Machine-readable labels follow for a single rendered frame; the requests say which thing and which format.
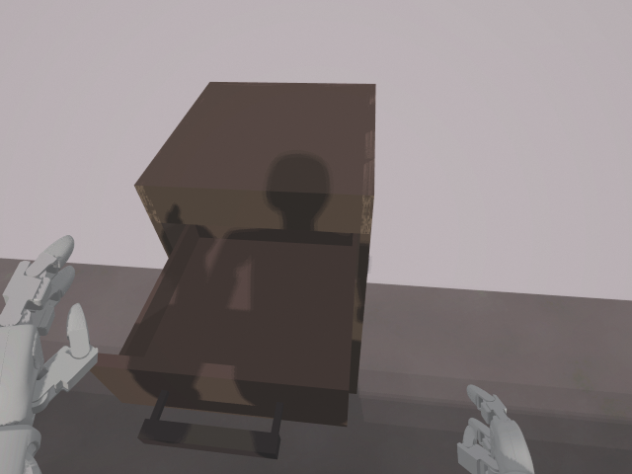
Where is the handle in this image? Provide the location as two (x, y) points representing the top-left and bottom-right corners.
(137, 390), (283, 459)

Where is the cabinet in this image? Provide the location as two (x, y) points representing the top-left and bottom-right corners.
(134, 82), (376, 394)

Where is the robot left hand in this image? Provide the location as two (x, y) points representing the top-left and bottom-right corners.
(0, 235), (98, 427)

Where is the robot right hand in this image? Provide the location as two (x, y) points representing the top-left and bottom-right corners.
(457, 384), (534, 474)

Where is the drawer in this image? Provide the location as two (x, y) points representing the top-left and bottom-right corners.
(90, 224), (357, 427)

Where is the left robot forearm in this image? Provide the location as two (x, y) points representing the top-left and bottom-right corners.
(0, 425), (41, 474)

